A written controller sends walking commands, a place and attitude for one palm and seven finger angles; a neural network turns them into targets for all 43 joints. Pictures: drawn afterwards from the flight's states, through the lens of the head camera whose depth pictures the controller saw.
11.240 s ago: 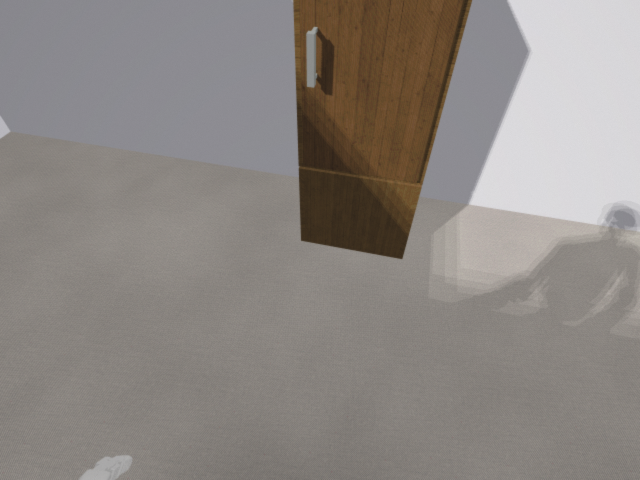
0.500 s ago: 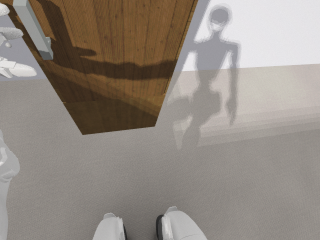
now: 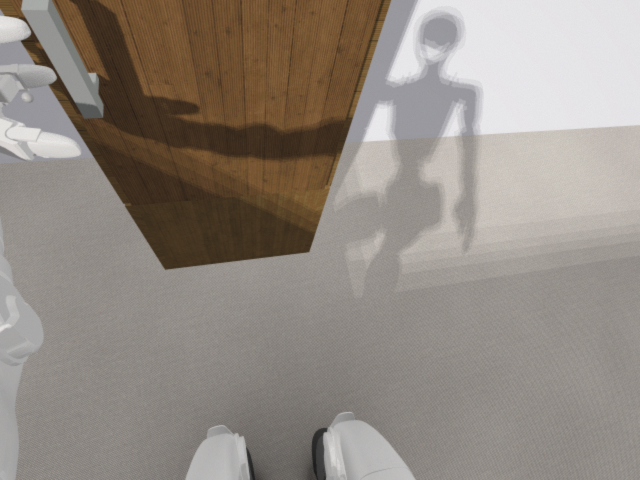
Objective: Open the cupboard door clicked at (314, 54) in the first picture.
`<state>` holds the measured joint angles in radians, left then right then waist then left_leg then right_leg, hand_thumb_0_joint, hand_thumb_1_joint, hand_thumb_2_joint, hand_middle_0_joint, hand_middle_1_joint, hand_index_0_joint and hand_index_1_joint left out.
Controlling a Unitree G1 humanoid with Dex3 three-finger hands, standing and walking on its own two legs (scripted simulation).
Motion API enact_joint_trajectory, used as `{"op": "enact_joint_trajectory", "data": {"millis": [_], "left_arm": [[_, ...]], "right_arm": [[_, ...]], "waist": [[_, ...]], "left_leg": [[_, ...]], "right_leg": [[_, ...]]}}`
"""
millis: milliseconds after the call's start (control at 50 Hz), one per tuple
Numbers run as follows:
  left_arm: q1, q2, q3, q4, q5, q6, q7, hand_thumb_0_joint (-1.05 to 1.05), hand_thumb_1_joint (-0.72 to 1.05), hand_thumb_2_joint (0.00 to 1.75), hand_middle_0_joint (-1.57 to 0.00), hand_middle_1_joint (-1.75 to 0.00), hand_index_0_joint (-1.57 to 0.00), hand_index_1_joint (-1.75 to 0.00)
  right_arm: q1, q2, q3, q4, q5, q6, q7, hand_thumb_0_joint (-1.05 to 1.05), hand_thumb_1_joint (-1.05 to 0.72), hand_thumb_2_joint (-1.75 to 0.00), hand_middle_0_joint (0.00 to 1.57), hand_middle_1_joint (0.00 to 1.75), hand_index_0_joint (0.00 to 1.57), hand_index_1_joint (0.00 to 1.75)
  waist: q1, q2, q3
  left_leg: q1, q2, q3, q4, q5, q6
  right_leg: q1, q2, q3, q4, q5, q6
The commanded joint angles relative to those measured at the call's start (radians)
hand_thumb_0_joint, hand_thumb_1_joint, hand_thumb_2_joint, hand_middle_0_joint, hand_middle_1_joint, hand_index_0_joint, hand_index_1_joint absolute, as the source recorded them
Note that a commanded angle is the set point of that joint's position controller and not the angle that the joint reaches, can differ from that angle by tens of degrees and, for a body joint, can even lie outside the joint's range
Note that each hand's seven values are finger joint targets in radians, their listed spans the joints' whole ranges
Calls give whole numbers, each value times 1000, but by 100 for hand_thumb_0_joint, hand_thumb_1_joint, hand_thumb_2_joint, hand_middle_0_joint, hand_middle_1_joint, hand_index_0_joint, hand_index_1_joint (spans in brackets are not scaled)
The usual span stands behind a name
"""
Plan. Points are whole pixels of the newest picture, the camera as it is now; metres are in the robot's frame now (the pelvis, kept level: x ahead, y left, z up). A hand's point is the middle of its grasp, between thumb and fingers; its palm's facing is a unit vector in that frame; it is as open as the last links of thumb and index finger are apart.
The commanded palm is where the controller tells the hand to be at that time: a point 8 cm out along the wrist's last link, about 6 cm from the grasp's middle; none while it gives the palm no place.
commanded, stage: move the hooked fingers beside the handle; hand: left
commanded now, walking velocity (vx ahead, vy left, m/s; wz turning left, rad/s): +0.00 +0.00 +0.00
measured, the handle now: (70, 51) +0.59 +0.22 +0.10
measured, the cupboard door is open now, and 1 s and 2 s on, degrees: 0 0 0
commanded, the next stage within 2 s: slide the fingers in behind the handle in 0.38 s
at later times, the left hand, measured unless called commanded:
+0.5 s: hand (12, 98) +0.53 +0.27 +0.09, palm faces +0.07 -1.00 +0.00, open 14.0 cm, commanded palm +0.51 +0.30 +0.09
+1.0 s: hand (45, 95) +0.54 +0.24 +0.09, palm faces +0.05 -1.00 +0.01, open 14.0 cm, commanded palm +0.52 +0.27 +0.09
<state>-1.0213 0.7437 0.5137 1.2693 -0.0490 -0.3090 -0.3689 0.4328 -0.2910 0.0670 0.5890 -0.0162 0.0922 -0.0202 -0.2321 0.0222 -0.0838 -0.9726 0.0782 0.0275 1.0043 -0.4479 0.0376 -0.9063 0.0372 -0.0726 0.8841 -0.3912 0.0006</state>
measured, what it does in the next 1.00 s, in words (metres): stands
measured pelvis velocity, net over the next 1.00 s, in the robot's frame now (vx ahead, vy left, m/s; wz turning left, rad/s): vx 0.00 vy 0.00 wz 0.00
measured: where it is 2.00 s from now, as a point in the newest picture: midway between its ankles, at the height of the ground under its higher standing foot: outside the picture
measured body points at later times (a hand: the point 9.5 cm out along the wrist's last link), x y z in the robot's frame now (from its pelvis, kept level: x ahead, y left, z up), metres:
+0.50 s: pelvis +0.00 +0.00 +0.00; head +0.15 +0.04 +0.42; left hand +0.52 +0.32 +0.10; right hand -0.02 -0.27 -0.09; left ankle +0.00 +0.09 -0.68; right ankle +0.01 -0.13 -0.68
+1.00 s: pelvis +0.00 +0.00 +0.00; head +0.15 +0.04 +0.42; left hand +0.53 +0.29 +0.09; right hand -0.03 -0.26 -0.10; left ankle +0.00 +0.09 -0.68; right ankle +0.01 -0.13 -0.68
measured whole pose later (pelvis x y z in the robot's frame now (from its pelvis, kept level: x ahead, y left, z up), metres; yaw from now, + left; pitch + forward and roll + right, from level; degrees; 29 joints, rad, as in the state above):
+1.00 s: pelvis +0.00 +0.00 +0.00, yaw +0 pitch +23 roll -5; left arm -1.01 0.68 0.48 1.26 -0.06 -0.33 -0.32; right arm 0.44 -0.27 0.07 0.60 -0.02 0.09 0.00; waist -0.23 0.03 -0.09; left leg -0.96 0.07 0.03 1.01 -0.46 0.04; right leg -0.89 0.04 -0.07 0.89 -0.40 0.01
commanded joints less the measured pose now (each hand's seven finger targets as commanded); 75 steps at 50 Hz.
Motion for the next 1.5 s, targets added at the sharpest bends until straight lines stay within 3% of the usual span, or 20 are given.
{"op": "enact_joint_trajectory", "data": {"millis": [0,100,140,240,280,360,440,620,740,860,900,960,1020,1100,1160,1200,1280,1360,1420,1480], "left_arm": [[-410,390,65,-251,-20,-98,22,0,-50,30,-30,-120,-30,-120],[-349,320,12,-210,-28,-63,-15,0,-50,30,-30,-120,-30,-120],[-369,252,-31,-192,-48,-52,-32,0,-50,30,-30,-120,-30,-120],[-424,235,-44,-169,-72,-56,-45,0,-50,30,-30,-120,-30,-120],[-420,322,15,-157,-63,-64,-35,0,-50,30,-30,-120,-30,-120],[-481,335,5,-227,-39,-102,-17,0,-50,30,-30,-120,-30,-120],[-444,378,43,-215,-37,-96,-16,0,-50,30,-30,-120,-30,-120],[-429,234,-39,-213,-64,-59,-27,0,-50,30,-30,-120,-30,-120],[-425,226,-34,-201,-52,-56,7,0,-50,30,-30,-120,-30,-120],[-430,260,0,-248,-39,-87,44,0,-50,30,-30,-120,-30,-120],[-448,213,-32,-227,-44,-84,45,0,-50,30,-30,-120,-30,-120],[-429,245,-3,-248,-37,-90,51,0,-50,30,-30,-120,-30,-120],[-426,157,-58,-264,-38,-94,56,0,-50,30,-30,-120,-30,-120],[-449,149,-60,-214,-46,-74,67,0,-50,30,-30,-120,-30,-120],[-476,136,-68,-253,-37,-84,82,0,-50,30,-30,-120,-30,-120],[-441,162,-42,-252,-33,-94,95,0,-50,30,-30,-120,-30,-120],[-453,83,-90,-258,-34,-103,109,0,-50,30,-30,-120,-30,-120],[-448,147,-46,-220,-27,-90,122,0,-50,30,-30,-120,-30,-120],[-473,92,-93,-224,-20,-89,131,0,-50,30,-30,-120,-30,-120],[-491,126,-61,-272,-23,-119,141,0,-50,30,-30,-120,-30,-120]], "right_arm": [[204,-198,-71,-24,-2,-7,-12,0,-90,-90,20,30,20,30],[200,-196,-73,-28,9,6,-14,0,-90,-90,20,30,20,30],[204,-192,-70,-22,9,5,-17,0,-90,-90,20,30,20,30],[200,-196,-68,-9,10,-5,-26,0,-90,-90,20,30,20,30],[201,-205,-69,-10,9,-11,-30,0,-90,-90,20,30,20,30],[204,-197,-68,-6,3,-16,-26,0,-90,-90,20,30,20,30],[204,-201,-67,-10,2,-14,-24,0,-90,-90,20,30,20,30],[210,-196,-73,0,2,-5,-18,0,-90,-90,20,30,20,30],[218,-192,-71,0,-2,-7,-13,0,-90,-90,20,30,20,30],[217,-190,-75,-7,-7,-7,-4,0,-90,-90,20,30,20,30],[212,-186,-74,-5,-5,-10,0,0,-90,-90,20,30,20,30],[217,-189,-77,-10,-6,-8,-1,0,-90,-90,20,30,20,30],[211,-179,-81,-6,-8,-11,7,0,-90,-90,20,30,20,30],[215,-184,-81,3,-5,-10,2,0,-90,-90,20,30,20,30],[215,-181,-83,3,-10,-17,4,0,-90,-90,20,30,20,30],[218,-180,-82,2,-12,-18,6,0,-90,-90,20,30,20,30],[212,-171,-86,4,-12,-18,15,0,-90,-90,20,30,20,30],[211,-178,-82,2,-10,-19,11,0,-90,-90,20,30,20,30],[199,-171,-81,-2,-9,-25,13,0,-90,-90,20,30,20,30],[205,-171,-84,0,-13,-30,13,0,-90,-90,20,30,20,30]], "waist": [[40,223,-539],[36,231,-496],[13,195,-449],[-11,144,-389],[1,129,-410],[12,229,-501],[24,237,-532],[-2,219,-491],[6,208,-456],[18,205,-511],[3,195,-473],[22,204,-528],[16,237,-518],[-8,155,-458],[1,218,-501],[16,198,-515],[3,194,-499],[8,144,-481],[-2,177,-458],[6,186,-530]], "left_leg": [[490,-28,-93,-77,519,-11],[507,-27,-84,-90,514,-11],[493,-28,-85,-94,497,-4],[436,-30,-88,-96,407,3],[399,-32,-84,-88,391,5],[473,-31,-96,-72,452,-6],[471,-31,-94,-64,489,-6],[533,-21,-108,-76,511,-12],[496,-27,-105,-84,497,-9],[508,-25,-104,-76,531,-15],[486,-27,-98,-79,487,-10],[507,-28,-100,-78,522,-13],[554,-24,-106,-78,543,-21],[481,-28,-101,-86,471,-9],[531,-28,-106,-84,495,-15],[525,-28,-107,-81,516,-18],[528,-29,-104,-79,521,-17],[448,-37,-89,-82,452,-6],[448,-40,-86,-85,412,-6],[480,-40,-90,-76,461,-8]], "right_leg": [[184,38,25,-58,340,-14],[162,40,22,-76,339,-13],[150,41,19,-85,333,-12],[119,37,24,-92,274,-12],[149,35,34,-86,274,-10],[129,33,32,-60,288,-14],[162,34,31,-51,324,-16],[89,43,10,-74,300,-13],[95,39,9,-68,296,-17],[128,39,14,-54,329,-16],[119,40,14,-63,309,-13],[142,39,16,-53,331,-15],[101,42,9,-59,313,-16],[115,39,12,-68,301,-11],[96,37,12,-63,293,-16],[119,37,11,-56,311,-17],[111,39,9,-57,320,-14],[159,35,22,-60,319,-12],[131,33,24,-66,285,-13],[165,34,27,-54,327,-14]]}}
